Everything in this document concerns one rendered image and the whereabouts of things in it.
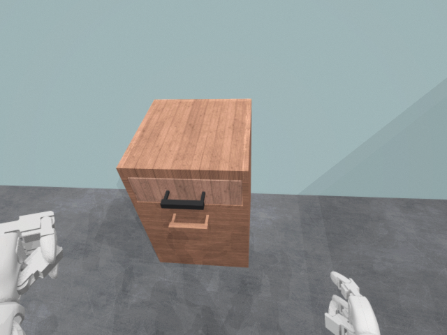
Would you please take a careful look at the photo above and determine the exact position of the drawer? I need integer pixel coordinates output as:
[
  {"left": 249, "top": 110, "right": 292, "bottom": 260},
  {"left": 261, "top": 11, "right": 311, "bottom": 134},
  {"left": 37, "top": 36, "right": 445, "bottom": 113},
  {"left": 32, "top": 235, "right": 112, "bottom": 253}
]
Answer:
[{"left": 128, "top": 177, "right": 242, "bottom": 205}]

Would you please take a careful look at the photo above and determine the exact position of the robot left hand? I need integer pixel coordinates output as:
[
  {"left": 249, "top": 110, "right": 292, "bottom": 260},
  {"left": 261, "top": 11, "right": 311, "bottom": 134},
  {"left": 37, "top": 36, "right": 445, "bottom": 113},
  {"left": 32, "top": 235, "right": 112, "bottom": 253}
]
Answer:
[{"left": 0, "top": 211, "right": 63, "bottom": 303}]

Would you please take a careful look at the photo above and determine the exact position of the cabinet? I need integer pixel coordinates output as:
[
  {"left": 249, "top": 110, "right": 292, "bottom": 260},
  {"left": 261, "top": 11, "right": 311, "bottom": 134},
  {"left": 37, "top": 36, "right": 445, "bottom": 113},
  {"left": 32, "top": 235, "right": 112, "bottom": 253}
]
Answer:
[{"left": 116, "top": 99, "right": 251, "bottom": 268}]

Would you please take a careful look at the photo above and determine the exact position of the robot right hand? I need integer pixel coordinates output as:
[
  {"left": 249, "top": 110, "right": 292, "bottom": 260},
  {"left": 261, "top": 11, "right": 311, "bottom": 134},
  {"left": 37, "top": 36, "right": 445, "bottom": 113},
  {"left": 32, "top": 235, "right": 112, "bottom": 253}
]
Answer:
[{"left": 325, "top": 271, "right": 380, "bottom": 335}]

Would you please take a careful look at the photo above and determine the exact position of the handle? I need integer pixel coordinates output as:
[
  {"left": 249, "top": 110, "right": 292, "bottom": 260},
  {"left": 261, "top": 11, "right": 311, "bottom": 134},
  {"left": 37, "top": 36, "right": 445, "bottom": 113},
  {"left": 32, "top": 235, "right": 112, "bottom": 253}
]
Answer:
[
  {"left": 160, "top": 191, "right": 205, "bottom": 210},
  {"left": 168, "top": 222, "right": 208, "bottom": 232}
]

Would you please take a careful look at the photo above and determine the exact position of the robot left forearm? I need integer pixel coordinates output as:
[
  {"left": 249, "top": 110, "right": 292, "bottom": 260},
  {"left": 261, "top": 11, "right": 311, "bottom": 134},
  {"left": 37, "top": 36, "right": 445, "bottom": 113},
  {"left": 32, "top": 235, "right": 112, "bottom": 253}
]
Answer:
[{"left": 0, "top": 301, "right": 26, "bottom": 335}]

